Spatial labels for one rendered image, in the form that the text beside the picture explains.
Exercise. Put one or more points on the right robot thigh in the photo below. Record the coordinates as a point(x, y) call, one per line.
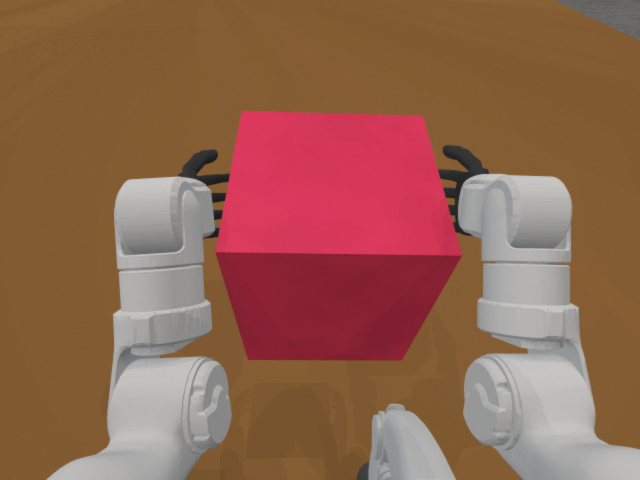
point(402, 441)

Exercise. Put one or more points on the carton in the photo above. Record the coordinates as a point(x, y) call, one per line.
point(336, 238)

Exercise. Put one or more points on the robot left hand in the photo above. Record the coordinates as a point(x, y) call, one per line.
point(193, 166)

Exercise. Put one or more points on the robot right upper arm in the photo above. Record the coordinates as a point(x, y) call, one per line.
point(537, 412)

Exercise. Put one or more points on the right robot forearm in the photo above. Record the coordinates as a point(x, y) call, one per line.
point(524, 223)

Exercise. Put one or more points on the robot left upper arm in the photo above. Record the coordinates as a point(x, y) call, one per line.
point(164, 414)

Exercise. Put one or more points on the right robot shin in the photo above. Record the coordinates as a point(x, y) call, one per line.
point(376, 471)

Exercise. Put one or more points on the robot right hand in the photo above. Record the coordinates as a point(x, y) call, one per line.
point(474, 167)

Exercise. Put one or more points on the left robot forearm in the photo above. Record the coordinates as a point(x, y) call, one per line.
point(160, 224)

